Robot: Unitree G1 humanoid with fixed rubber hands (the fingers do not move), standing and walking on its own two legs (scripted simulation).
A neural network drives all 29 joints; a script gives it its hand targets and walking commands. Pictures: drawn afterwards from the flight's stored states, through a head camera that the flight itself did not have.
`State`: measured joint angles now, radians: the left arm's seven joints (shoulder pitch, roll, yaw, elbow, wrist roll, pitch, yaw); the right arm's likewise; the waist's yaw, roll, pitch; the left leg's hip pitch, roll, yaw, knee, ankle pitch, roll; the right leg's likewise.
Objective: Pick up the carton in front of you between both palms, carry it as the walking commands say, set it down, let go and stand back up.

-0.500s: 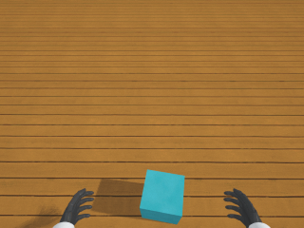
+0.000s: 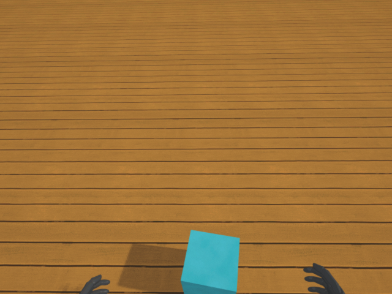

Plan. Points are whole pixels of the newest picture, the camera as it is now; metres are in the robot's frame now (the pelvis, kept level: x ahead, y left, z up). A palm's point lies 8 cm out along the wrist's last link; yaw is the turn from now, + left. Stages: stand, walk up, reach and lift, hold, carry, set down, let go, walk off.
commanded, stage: stand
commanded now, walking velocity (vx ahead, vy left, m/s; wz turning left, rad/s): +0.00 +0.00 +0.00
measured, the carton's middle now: (211, 267) +0.37 -0.03 -0.65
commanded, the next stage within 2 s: none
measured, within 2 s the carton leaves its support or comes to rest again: neither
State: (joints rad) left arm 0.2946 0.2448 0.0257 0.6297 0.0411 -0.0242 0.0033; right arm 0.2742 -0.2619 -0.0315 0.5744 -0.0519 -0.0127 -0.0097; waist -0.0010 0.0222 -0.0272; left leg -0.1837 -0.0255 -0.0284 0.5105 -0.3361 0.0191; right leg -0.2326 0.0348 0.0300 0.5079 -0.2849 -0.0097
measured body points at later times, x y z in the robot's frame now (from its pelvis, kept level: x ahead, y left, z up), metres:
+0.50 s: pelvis +0.04 -0.02 -0.01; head +0.03 -0.02 +0.44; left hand +0.10 +0.24 -0.13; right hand +0.09 -0.28 -0.14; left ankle -0.04 +0.11 -0.74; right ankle -0.01 -0.11 -0.74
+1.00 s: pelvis +0.02 -0.02 +0.00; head +0.02 -0.03 +0.45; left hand +0.00 +0.22 -0.15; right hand -0.01 -0.26 -0.16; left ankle -0.04 +0.11 -0.74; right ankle -0.01 -0.11 -0.74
